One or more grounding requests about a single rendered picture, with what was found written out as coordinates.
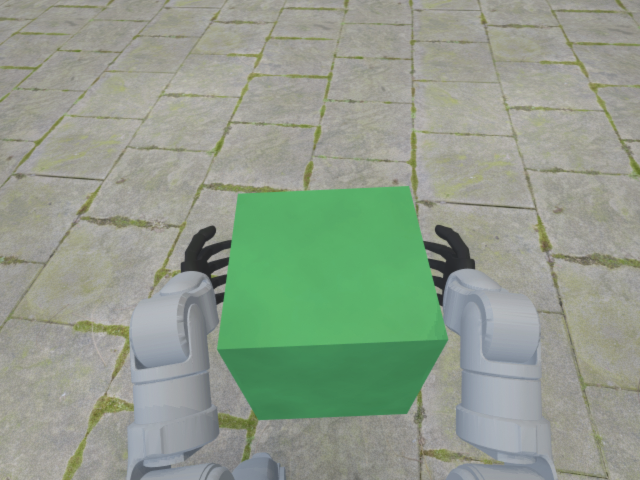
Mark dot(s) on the robot left hand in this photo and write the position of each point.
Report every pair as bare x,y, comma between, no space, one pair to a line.
196,258

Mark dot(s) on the robot left thigh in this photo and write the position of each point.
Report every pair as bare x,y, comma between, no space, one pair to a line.
261,468

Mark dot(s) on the carton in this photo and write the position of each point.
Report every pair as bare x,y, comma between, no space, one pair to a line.
330,308

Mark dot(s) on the left robot shin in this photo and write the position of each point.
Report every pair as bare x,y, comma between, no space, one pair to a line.
262,454

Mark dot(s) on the robot right forearm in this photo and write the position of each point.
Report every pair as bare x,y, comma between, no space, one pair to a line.
500,353

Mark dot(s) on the robot right hand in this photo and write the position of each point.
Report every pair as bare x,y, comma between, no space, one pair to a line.
457,257

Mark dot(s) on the robot left forearm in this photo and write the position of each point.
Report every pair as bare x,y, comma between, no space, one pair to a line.
173,414

